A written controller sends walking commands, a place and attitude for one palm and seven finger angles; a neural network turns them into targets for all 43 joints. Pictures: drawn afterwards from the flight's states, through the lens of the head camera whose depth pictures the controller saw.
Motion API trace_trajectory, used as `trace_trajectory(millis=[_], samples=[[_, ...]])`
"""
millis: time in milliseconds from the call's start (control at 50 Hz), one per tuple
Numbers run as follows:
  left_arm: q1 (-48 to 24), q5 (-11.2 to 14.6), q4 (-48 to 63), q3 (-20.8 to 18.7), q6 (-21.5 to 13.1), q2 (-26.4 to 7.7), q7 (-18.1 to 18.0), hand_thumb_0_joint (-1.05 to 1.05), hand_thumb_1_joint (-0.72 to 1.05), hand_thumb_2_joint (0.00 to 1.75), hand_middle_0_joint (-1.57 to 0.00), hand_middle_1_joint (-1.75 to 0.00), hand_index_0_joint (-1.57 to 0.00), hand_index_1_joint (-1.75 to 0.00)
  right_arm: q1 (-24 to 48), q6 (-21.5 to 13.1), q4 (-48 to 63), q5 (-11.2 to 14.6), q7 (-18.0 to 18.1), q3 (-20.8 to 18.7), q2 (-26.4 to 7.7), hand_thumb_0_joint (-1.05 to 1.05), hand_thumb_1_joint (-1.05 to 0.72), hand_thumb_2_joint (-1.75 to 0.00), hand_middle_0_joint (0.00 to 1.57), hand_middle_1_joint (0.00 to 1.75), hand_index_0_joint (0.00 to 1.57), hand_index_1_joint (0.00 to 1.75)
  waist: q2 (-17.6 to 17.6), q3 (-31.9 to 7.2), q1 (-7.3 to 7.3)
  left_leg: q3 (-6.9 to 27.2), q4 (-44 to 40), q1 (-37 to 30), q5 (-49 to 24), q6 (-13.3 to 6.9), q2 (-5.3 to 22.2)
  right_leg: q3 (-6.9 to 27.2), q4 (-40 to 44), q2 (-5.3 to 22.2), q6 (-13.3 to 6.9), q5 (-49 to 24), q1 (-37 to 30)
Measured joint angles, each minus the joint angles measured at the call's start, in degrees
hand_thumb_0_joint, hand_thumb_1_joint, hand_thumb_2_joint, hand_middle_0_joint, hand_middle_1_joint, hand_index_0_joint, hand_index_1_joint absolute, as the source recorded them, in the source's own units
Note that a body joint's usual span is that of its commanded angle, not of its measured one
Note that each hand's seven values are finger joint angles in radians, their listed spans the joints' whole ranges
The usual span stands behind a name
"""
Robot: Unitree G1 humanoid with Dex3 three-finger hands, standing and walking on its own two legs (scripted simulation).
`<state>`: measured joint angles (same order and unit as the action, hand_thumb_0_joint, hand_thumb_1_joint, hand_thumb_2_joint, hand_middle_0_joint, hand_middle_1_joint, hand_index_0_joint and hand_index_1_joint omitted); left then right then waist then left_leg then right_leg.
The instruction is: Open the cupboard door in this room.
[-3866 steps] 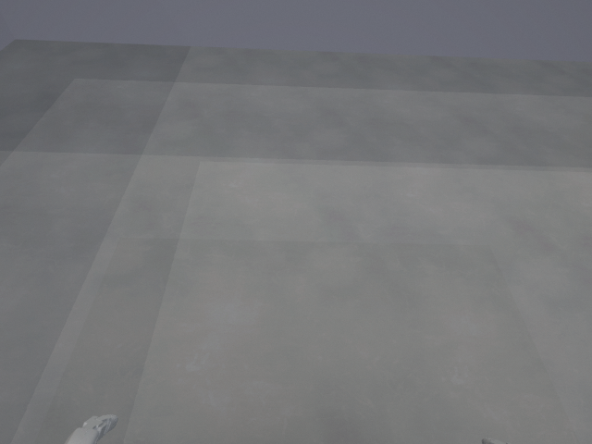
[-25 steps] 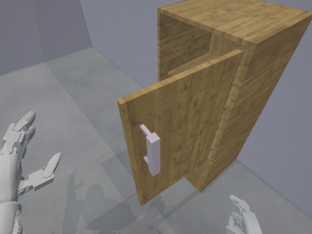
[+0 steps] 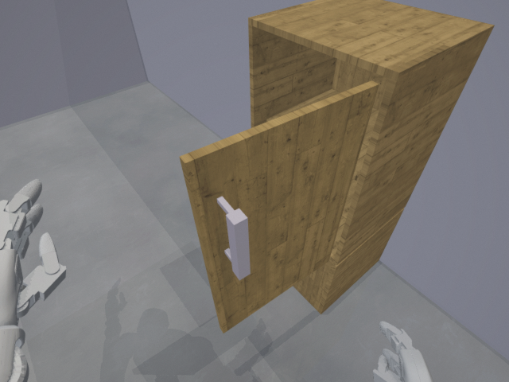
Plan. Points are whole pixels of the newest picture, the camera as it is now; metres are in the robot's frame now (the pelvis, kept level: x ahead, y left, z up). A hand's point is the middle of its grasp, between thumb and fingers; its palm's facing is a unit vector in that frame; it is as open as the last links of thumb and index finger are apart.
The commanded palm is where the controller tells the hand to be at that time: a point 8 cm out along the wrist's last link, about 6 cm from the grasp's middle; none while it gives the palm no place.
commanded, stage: step back with the hand held close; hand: left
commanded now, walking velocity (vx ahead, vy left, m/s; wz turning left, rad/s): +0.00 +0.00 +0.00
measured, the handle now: (232, 238) +0.33 +0.09 +0.05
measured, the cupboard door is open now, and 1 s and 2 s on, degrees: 85 85 85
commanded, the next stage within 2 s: stop stepping back and stand still in 1.12 s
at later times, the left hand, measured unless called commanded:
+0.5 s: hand (46, 281) +0.17 +0.27 +0.15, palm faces +0.34 -0.77 -0.55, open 7.4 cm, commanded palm +0.11 +0.32 +0.17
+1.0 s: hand out of the picture +0.07 +0.27 +0.15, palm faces +0.36 -0.77 -0.52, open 7.4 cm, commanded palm +0.00 +0.32 +0.17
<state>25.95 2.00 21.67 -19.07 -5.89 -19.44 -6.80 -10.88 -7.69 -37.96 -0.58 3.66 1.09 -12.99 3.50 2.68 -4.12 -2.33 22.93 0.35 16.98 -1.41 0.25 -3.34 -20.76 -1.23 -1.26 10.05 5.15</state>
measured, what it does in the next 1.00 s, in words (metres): walks backwards: right foot, then left foot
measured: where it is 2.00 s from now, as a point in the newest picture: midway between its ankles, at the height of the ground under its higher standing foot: outside the picture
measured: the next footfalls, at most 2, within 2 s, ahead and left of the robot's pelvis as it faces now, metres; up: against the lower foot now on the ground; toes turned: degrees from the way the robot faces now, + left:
right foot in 0.68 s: -0.05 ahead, -0.10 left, +0.00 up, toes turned +1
left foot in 0.94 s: -0.07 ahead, +0.13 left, +0.00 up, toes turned +0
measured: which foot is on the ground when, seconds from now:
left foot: down 0.00-0.74, up 0.76-0.92, down 0.94-1.00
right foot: down 0.00-0.52, up 0.54-0.66, down 0.68-0.96, up 0.98-1.00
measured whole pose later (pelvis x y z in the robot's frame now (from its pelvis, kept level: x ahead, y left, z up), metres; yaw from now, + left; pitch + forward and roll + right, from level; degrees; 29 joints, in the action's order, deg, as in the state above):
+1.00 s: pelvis -0.14 +0.02 -0.01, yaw -1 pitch +0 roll +1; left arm 30.7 0.9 30.4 -25.6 -12.0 -26.6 -8.2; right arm -8.9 -5.2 -33.1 0.0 4.8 -0.7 -11.7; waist -3.1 3.3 0.8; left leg -1.3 31.3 18.3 13.2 -0.4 -0.3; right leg 1.8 -34.7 -0.8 0.2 14.4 21.0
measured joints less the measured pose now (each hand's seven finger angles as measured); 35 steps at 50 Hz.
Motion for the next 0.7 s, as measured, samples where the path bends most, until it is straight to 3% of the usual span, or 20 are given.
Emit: trace_trajectory(millis=[120,220,420,540,620,700], samples=[[-0.67,0.08,-1.06,-0.43,-0.66,0.12,0.23,0.02,0.89,0.9,-0.21,-0.31,-0.21,-0.3,0.22,0.17,-0.01,0.31,0.06,0.07,0.02,0.01,-0.91,-0.89,0.2,0.3,0.2,0.3,0.23,0.28,0.16,-0.04,0.34,0.78,-0.24,0.1,0.3,0.0,0.42,-0.3,-0.18,-0.61,0.45],[0.53,-0.53,-0.52,-3.38,-3.33,-1.07,0.13,0.02,0.89,0.9,-0.21,-0.31,-0.21,-0.3,1.34,1.64,2.05,0.31,-0.11,0.16,-0.23,0.01,-0.91,-0.89,0.2,0.3,0.2,0.3,-0.19,-0.2,1.99,-0.58,2.57,5.92,-0.06,-0.07,0.83,0.46,0.82,-0.8,-0.15,-2.17,4.64],[5.29,-1.07,5.41,-3.55,-3.94,-4.56,0.17,0.02,0.89,0.9,-0.21,-0.31,-0.21,-0.3,1.15,4.53,5.12,0.68,0.73,-1.96,-0.87,0.01,-0.91,-0.89,0.2,0.3,0.2,0.3,-3.06,0.29,4.5,-2.9,4.46,10.94,-0.94,-1.66,-1.59,2.84,-4.87,1.6,1.51,-1.82,11.94],[6.02,-1.7,7.74,-6.51,-4.73,-6.09,-0.77,0.02,0.89,0.9,-0.21,-0.31,-0.21,-0.3,-0.15,4.63,6.74,-0.12,1.11,-2.1,0.08,0.01,-0.91,-0.89,0.2,0.3,0.2,0.3,-4.85,0.57,4.56,-3.32,7.06,13.0,-1.1,-2.51,-3.08,4.39,-11.05,2.83,2.07,-0.41,15.26],[5.66,-2.81,7.09,-6.14,-5.54,-4.03,-2.35,0.02,0.89,0.9,-0.21,-0.31,-0.21,-0.3,-2.27,3.21,6.19,-1.86,1.58,-2.08,0.84,0.01,-0.91,-0.89,0.2,0.3,0.2,0.3,-3.76,-1.14,4.61,-1.44,8.81,15.36,-1.32,-2.67,-3.18,4.81,-19.68,1.35,1.86,7.16,14.63],[6.1,-2.6,5.8,-5.88,-5.51,-1.35,-4.02,0.02,0.89,0.9,-0.21,-0.31,-0.21,-0.3,-2.58,2.06,4.53,-1.96,1.49,-1.45,1.63,0.01,-0.91,-0.89,0.2,0.3,0.2,0.3,-3.29,-3.04,3.42,-1.29,10.07,18.93,-1.94,-1.93,-2.76,4.41,-13.47,0.62,0.6,11.13,9.8]])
